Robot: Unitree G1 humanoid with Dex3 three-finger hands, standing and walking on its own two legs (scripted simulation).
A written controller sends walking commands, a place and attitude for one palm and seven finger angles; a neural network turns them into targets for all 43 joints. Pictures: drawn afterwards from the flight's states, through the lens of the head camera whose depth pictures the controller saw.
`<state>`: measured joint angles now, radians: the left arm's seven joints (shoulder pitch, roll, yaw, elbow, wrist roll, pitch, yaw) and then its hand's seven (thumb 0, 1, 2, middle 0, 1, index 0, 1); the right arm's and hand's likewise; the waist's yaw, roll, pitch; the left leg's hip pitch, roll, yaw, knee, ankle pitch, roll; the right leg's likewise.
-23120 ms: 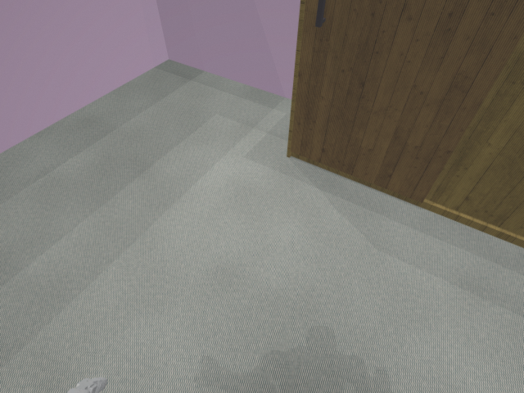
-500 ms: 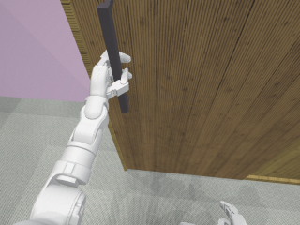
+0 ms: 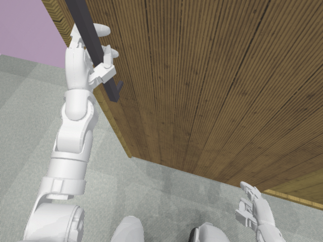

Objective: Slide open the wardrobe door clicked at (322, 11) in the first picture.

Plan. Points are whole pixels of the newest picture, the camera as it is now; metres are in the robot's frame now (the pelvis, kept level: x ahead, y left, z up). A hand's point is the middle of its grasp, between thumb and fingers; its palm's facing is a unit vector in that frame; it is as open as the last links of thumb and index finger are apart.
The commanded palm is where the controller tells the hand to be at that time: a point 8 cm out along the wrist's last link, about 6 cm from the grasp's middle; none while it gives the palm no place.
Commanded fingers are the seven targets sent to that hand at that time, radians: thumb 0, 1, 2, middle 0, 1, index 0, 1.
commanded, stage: step sideways, sliding the door along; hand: left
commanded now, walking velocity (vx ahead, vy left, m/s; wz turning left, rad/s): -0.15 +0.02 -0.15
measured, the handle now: (100, 45) +0.45 +0.22 +0.18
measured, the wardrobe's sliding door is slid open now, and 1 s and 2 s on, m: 0.01 0.22 0.43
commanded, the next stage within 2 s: none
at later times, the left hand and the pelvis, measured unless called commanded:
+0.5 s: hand (148, 73) +0.40 +0.11 +0.17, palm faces +0.34 -0.94 -0.04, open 6.1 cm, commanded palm +0.35 +0.05 +0.17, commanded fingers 0.00 0.90 0.90 -0.45 -1.40 -0.45 -1.40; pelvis +0.06 -0.06 +0.01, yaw +4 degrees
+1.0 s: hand (210, 90) +0.38 -0.01 +0.17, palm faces +0.12 -0.99 -0.01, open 6.2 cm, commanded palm +0.35 -0.03 +0.16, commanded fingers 0.00 0.90 0.90 -0.45 -1.40 -0.45 -1.40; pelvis +0.07 -0.12 +0.01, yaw -2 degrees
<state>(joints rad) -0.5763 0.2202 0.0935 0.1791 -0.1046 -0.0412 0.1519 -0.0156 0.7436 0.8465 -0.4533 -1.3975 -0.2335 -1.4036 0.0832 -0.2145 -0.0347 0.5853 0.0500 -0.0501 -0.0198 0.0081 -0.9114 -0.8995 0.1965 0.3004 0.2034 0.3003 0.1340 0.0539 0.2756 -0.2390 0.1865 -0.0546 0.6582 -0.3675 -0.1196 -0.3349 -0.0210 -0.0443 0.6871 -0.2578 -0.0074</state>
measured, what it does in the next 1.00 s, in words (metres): steps to the right: left foot, then right foot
